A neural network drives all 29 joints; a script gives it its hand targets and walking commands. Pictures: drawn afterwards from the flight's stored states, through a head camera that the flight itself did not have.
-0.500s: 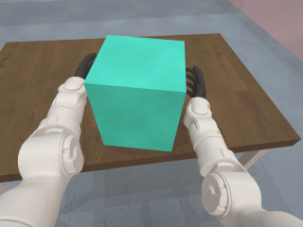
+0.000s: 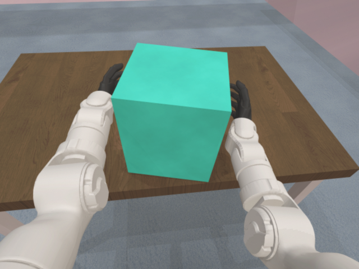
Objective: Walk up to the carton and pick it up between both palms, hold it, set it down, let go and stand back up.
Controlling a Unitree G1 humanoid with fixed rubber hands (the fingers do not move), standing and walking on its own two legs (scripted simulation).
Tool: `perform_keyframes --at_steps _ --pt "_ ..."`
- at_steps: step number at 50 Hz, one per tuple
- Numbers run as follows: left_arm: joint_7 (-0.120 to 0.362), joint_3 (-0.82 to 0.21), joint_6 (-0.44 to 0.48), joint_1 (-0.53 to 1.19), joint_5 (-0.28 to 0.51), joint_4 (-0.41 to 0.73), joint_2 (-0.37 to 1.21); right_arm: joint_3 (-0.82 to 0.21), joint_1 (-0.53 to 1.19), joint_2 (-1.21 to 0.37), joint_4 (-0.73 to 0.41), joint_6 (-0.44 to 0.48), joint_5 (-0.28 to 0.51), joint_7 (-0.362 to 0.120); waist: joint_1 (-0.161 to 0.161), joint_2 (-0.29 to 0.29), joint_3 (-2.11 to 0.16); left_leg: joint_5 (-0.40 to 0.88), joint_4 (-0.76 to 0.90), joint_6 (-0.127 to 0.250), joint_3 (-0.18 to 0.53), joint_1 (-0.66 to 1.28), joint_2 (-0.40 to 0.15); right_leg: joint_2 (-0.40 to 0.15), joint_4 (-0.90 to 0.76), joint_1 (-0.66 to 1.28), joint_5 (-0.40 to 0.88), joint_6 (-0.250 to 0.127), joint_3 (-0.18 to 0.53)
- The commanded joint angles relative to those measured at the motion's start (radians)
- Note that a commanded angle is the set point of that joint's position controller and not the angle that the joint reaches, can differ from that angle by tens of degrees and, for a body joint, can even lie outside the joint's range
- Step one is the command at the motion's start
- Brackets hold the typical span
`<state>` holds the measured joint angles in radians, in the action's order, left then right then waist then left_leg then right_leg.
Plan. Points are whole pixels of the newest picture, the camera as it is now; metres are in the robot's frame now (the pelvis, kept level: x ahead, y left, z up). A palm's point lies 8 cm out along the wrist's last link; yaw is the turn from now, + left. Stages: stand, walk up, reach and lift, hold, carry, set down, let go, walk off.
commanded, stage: reach and lift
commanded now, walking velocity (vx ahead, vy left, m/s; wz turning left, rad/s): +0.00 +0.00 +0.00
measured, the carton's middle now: (174, 116) +0.44 -0.03 +0.10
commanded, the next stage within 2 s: none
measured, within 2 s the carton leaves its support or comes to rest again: neither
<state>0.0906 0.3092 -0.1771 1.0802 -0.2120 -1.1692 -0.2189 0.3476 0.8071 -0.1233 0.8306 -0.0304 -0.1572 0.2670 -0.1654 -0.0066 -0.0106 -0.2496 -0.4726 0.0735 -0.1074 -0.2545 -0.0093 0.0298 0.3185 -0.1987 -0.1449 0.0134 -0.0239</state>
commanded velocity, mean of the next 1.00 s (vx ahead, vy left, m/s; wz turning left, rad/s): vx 0.00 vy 0.00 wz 0.00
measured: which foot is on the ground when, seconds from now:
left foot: down 0.00-1.00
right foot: down 0.00-1.00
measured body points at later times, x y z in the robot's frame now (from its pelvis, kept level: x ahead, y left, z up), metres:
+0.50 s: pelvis -0.02 +0.00 +0.00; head -0.03 +0.01 +0.45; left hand +0.44 +0.12 +0.19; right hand +0.38 -0.17 +0.16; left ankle +0.00 +0.06 -0.74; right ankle +0.01 -0.13 -0.74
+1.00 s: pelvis -0.02 -0.01 +0.00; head -0.05 +0.01 +0.45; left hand +0.43 +0.14 +0.22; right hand +0.39 -0.16 +0.20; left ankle +0.00 +0.06 -0.74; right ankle +0.01 -0.13 -0.74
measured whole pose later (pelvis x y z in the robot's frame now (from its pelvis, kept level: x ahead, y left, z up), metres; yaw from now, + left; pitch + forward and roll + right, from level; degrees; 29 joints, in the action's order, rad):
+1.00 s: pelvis -0.02 -0.01 +0.00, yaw +1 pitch -4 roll -2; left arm 0.02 0.31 -0.51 1.06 -0.24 -0.85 -0.13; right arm 0.25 0.88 0.00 0.80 -0.21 0.04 0.21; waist -0.08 -0.01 -0.01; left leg -0.22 -0.45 0.07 -0.10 -0.17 -0.01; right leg 0.03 0.31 -0.12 -0.13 0.01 -0.03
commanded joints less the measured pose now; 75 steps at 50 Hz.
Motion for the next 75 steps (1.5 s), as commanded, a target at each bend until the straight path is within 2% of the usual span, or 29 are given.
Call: perform_keyframes --at_steps 1,4,9,10,14,16,21,23,26,27,29,31,32,37,39,44,46,47,48,50,51,54,58,61,65,67,70,72,75 --pt "0.130 -0.150 0.008 0.432 0.001 0.175 0.649 -0.334 0.623 -0.471 -0.249 0.025 0.100 -0.174 0.033 -0.047 -0.511 0.459 0.117 -0.107 0.091 0.343 -0.012 0.005 -0.039 0.247 0.349 0.016 -0.057" --pt "0.131 -0.141 -0.012 0.469 0.000 0.176 0.635 -0.330 0.641 -0.473 -0.222 0.007 0.101 -0.176 0.033 -0.007 -0.487 0.396 0.133 -0.093 0.083 0.310 -0.007 0.002 -0.042 0.267 0.305 0.025 -0.054" --pt "0.120 -0.153 -0.041 0.465 0.017 0.241 0.659 -0.349 0.710 -0.441 -0.273 -0.002 0.151 -0.189 0.053 -0.026 -0.498 0.371 0.152 -0.094 0.092 0.332 -0.012 0.003 -0.050 0.261 0.252 0.021 -0.051" --pt "0.125 -0.103 -0.054 0.459 -0.002 0.170 0.634 -0.329 0.695 -0.445 -0.215 -0.024 0.140 -0.187 0.052 -0.010 -0.411 0.295 0.166 -0.082 0.081 0.293 -0.004 -0.009 -0.063 0.248 0.207 0.024 -0.040" --pt "0.118 -0.102 -0.080 0.479 -0.006 0.197 0.631 -0.335 0.762 -0.426 -0.227 -0.039 0.158 -0.194 0.061 0.015 -0.390 0.217 0.194 -0.072 0.083 0.262 0.002 -0.005 -0.064 0.266 0.159 0.026 -0.043" --pt "0.118 -0.111 -0.098 0.476 -0.004 0.213 0.630 -0.330 0.756 -0.406 -0.219 -0.051 0.159 -0.199 0.046 0.006 -0.376 0.243 0.188 -0.078 0.085 0.281 -0.002 -0.001 -0.068 0.256 0.148 0.027 -0.047" --pt "0.109 -0.144 -0.104 0.532 0.034 0.255 0.653 -0.368 0.816 -0.433 -0.263 -0.050 0.186 -0.202 0.075 0.018 -0.438 0.228 0.177 -0.075 0.080 0.283 0.004 -0.005 -0.065 0.255 0.154 0.024 -0.039" --pt "0.101 -0.128 -0.126 0.493 0.012 0.236 0.652 -0.359 0.823 -0.409 -0.234 -0.056 0.191 -0.201 0.062 -0.016 -0.411 0.220 0.186 -0.077 0.091 0.271 0.000 0.002 -0.064 0.248 0.127 0.020 -0.049" --pt "0.086 -0.165 -0.128 0.502 0.041 0.348 0.676 -0.430 0.865 -0.444 -0.315 -0.057 0.227 -0.209 0.100 0.009 -0.505 0.298 0.165 -0.079 0.085 0.307 0.005 0.002 -0.048 0.279 0.199 0.021 -0.045" --pt "0.090 -0.115 -0.141 0.452 0.014 0.259 0.642 -0.416 0.794 -0.424 -0.231 -0.078 0.220 -0.205 0.101 0.038 -0.414 0.270 0.171 -0.071 0.089 0.279 0.004 0.002 -0.060 0.277 0.172 0.023 -0.045" --pt "0.091 -0.091 -0.161 0.430 -0.009 0.280 0.627 -0.418 0.791 -0.401 -0.215 -0.093 0.225 -0.206 0.105 0.035 -0.381 0.237 0.182 -0.061 0.084 0.258 0.010 0.000 -0.061 0.292 0.170 0.023 -0.038" --pt "0.083 -0.117 -0.178 0.434 -0.003 0.342 0.643 -0.443 0.802 -0.404 -0.238 -0.099 0.246 -0.212 0.118 0.018 -0.426 0.325 0.169 -0.071 0.083 0.303 0.007 0.003 -0.051 0.302 0.215 0.020 -0.039" --pt "0.072 -0.178 -0.175 0.475 0.035 0.448 0.683 -0.479 0.832 -0.422 -0.315 -0.087 0.277 -0.214 0.105 -0.006 -0.540 0.406 0.147 -0.090 0.093 0.357 0.004 0.010 -0.039 0.311 0.259 0.017 -0.046" --pt "0.063 -0.215 -0.210 0.487 0.059 0.459 0.696 -0.479 0.819 -0.410 -0.282 -0.111 0.289 -0.207 0.076 0.001 -0.500 0.436 0.124 -0.106 0.115 0.360 -0.006 0.016 -0.043 0.276 0.231 0.011 -0.056" --pt "0.061 -0.239 -0.240 0.430 0.080 0.457 0.722 -0.505 0.867 -0.391 -0.356 -0.107 0.316 -0.201 0.078 0.002 -0.524 0.470 0.109 -0.107 0.118 0.386 -0.010 0.023 -0.053 0.258 0.228 0.013 -0.060" --pt "0.059 -0.167 -0.287 0.418 0.021 0.416 0.692 -0.473 0.849 -0.351 -0.245 -0.151 0.317 -0.205 0.090 0.012 -0.409 0.367 0.135 -0.088 0.110 0.338 -0.001 0.020 -0.065 0.243 0.147 0.007 -0.057" --pt "0.056 -0.169 -0.298 0.446 0.024 0.428 0.700 -0.467 0.893 -0.341 -0.270 -0.151 0.319 -0.208 0.086 0.013 -0.430 0.367 0.141 -0.086 0.121 0.345 -0.015 0.027 -0.062 0.243 0.125 0.008 -0.062" --pt "0.047 -0.209 -0.294 0.494 0.047 0.523 0.717 -0.481 0.880 -0.353 -0.265 -0.153 0.336 -0.211 0.079 -0.010 -0.488 0.424 0.124 -0.098 0.118 0.385 -0.009 0.029 -0.052 0.242 0.162 0.009 -0.064" --pt "0.050 -0.163 -0.293 0.485 0.023 0.469 0.683 -0.470 0.875 -0.358 -0.235 -0.163 0.330 -0.209 0.076 -0.002 -0.424 0.385 0.126 -0.095 0.116 0.364 -0.004 0.028 -0.067 0.232 0.131 0.007 -0.062" --pt "0.031 -0.223 -0.301 0.511 0.065 0.571 0.726 -0.511 0.904 -0.383 -0.282 -0.166 0.366 -0.218 0.099 -0.024 -0.517 0.426 0.121 -0.103 0.128 0.387 -0.013 0.029 -0.052 0.233 0.138 0.009 -0.062" --pt "0.026 -0.229 -0.310 0.501 0.066 0.567 0.726 -0.501 0.910 -0.369 -0.281 -0.169 0.365 -0.218 0.080 -0.021 -0.520 0.440 0.111 -0.109 0.137 0.394 -0.013 0.034 -0.050 0.234 0.151 0.007 -0.067" --pt "0.027 -0.191 -0.334 0.464 0.049 0.502 0.706 -0.514 0.942 -0.353 -0.297 -0.178 0.363 -0.224 0.109 0.019 -0.490 0.410 0.115 -0.089 0.123 0.366 -0.008 0.034 -0.058 0.230 0.139 0.006 -0.062" --pt "0.018 -0.179 -0.360 0.503 0.040 0.494 0.721 -0.473 0.973 -0.344 -0.240 -0.202 0.361 -0.231 0.099 0.012 -0.428 0.277 0.149 -0.074 0.130 0.310 -0.009 0.033 -0.061 0.210 0.070 0.006 -0.052" --pt "0.000 -0.245 -0.374 0.524 0.070 0.611 0.753 -0.488 0.959 -0.332 -0.244 -0.207 0.393 -0.238 0.081 -0.032 -0.502 0.338 0.143 -0.096 0.150 0.357 -0.027 0.045 -0.047 0.200 0.105 0.005 -0.056" --pt "0.009 -0.142 -0.409 0.492 0.002 0.491 0.682 -0.443 0.916 -0.317 -0.086 -0.244 0.367 -0.249 0.109 0.004 -0.345 0.182 0.188 -0.067 0.144 0.258 -0.024 0.032 -0.062 0.194 0.017 0.006 -0.047" --pt "0.002 -0.175 -0.427 0.466 0.014 0.535 0.714 -0.451 0.939 -0.299 -0.149 -0.240 0.386 -0.254 0.099 -0.009 -0.380 0.213 0.194 -0.072 0.159 0.269 -0.037 0.041 -0.047 0.214 0.060 0.008 -0.048" --pt "-0.014 -0.183 -0.430 0.527 0.038 0.644 0.703 -0.510 0.952 -0.348 -0.166 -0.259 0.427 -0.257 0.124 0.013 -0.474 0.296 0.152 -0.073 0.133 0.321 -0.007 0.041 -0.059 0.230 0.093 0.008 -0.041" --pt "-0.023 -0.232 -0.435 0.567 0.065 0.689 0.727 -0.502 0.989 -0.334 -0.200 -0.258 0.434 -0.261 0.102 -0.018 -0.502 0.335 0.153 -0.083 0.158 0.326 -0.027 0.052 -0.037 0.218 0.113 0.006 -0.053" --pt "-0.026 -0.258 -0.460 0.533 0.081 0.685 0.755 -0.515 1.000 -0.332 -0.230 -0.264 0.454 -0.255 0.109 -0.010 -0.534 0.416 0.128 -0.092 0.149 0.363 -0.024 0.051 -0.048 0.216 0.157 0.001 -0.038"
